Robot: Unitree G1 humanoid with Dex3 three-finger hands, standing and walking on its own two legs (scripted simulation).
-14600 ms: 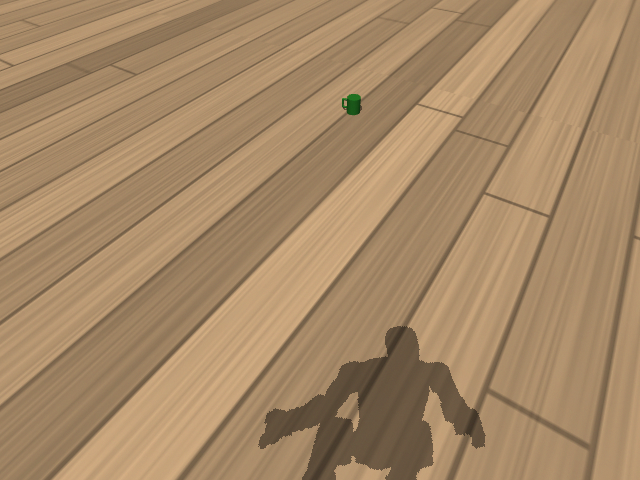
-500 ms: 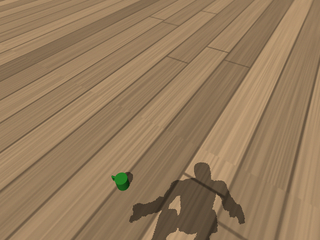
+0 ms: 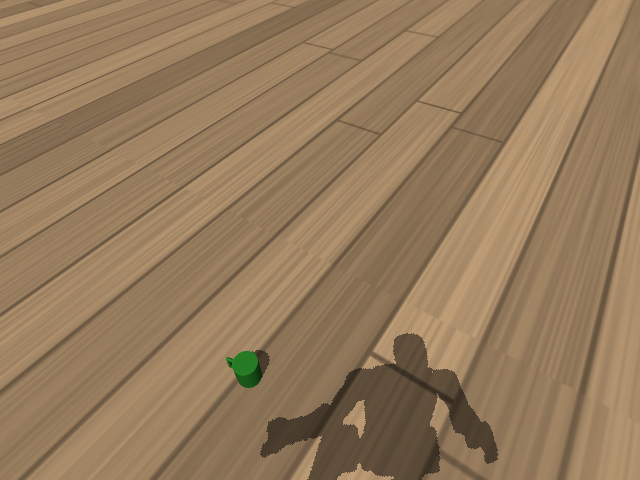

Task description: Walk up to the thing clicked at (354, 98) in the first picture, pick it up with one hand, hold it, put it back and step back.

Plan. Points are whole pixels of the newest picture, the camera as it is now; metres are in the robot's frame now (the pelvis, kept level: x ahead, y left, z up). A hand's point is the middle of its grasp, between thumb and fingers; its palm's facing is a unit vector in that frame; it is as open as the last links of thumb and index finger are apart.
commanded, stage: walk up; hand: left
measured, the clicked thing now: (243, 367) +0.59 +0.31 -0.73
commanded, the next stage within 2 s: none
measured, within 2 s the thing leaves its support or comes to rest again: neither
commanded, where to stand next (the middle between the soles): +0.16 +0.01 m, yaw -1 degrees
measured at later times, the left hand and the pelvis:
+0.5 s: hand (128, 475) +0.17 +0.31 -0.16, palm faces -0.08 -0.93 -0.37, open 7.3 cm; pelvis +0.10 +0.04 -0.01, yaw -2 degrees
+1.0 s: hand (170, 405) +0.27 +0.28 -0.17, palm faces -0.05 -0.94 -0.34, open 7.3 cm; pelvis +0.13 +0.02 -0.02, yaw -2 degrees
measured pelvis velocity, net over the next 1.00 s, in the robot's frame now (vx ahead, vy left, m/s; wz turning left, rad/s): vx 0.13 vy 0.02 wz -0.03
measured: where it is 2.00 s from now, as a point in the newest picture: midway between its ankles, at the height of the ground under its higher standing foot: outside the picture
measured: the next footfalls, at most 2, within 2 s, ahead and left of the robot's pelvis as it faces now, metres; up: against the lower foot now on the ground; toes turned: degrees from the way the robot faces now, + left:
right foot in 0.54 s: +0.25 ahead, -0.10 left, +0.00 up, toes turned -3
left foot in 0.78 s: +0.16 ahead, +0.16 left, +0.00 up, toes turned -2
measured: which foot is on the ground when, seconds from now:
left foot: down 0.00-0.58, up 0.60-0.76, down 0.78-1.00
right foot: down 0.00-0.20, up 0.22-0.52, down 0.54-0.84, up 0.86-1.00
